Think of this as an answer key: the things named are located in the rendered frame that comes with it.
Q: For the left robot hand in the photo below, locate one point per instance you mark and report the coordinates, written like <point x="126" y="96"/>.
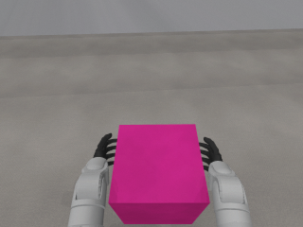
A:
<point x="102" y="148"/>

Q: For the carton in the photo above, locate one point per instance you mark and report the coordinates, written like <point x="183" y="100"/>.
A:
<point x="158" y="175"/>

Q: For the right robot hand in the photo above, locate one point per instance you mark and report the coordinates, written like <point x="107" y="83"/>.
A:
<point x="212" y="153"/>

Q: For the robot right forearm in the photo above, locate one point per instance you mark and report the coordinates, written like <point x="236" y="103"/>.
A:
<point x="229" y="197"/>

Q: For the robot left forearm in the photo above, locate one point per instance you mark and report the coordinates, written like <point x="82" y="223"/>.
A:
<point x="89" y="197"/>

